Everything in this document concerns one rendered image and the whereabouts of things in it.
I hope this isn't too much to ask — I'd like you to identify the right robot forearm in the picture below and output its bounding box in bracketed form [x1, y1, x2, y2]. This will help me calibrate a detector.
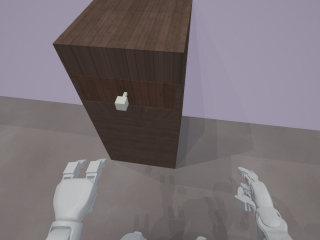
[255, 206, 293, 240]

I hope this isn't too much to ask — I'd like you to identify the robot left hand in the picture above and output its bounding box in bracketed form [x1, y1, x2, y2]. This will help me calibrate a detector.
[53, 158, 107, 222]

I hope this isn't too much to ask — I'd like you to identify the left robot forearm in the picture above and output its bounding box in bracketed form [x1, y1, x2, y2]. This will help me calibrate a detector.
[46, 219, 84, 240]

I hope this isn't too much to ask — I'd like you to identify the robot right hand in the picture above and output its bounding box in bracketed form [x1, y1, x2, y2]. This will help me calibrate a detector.
[234, 167, 274, 215]

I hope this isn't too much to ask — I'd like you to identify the cabinet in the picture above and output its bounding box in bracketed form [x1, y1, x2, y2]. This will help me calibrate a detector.
[53, 0, 193, 169]

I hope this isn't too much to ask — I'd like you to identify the handle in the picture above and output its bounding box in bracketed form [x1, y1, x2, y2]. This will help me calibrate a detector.
[114, 92, 129, 111]

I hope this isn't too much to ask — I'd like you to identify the drawer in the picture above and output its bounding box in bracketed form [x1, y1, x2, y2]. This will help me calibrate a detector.
[74, 74, 176, 110]

